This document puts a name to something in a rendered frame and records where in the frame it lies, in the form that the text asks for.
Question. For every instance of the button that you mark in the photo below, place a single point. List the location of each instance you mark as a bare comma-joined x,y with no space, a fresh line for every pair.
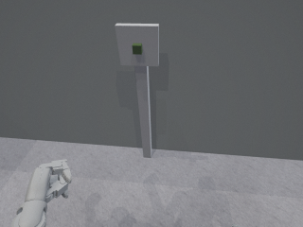
137,48

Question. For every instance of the panel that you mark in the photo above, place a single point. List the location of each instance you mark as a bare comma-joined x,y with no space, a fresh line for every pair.
148,36

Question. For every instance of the robot left forearm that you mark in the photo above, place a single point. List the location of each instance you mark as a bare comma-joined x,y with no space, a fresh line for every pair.
31,214

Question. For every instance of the robot left hand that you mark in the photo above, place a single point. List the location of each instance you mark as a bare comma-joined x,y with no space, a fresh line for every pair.
41,180

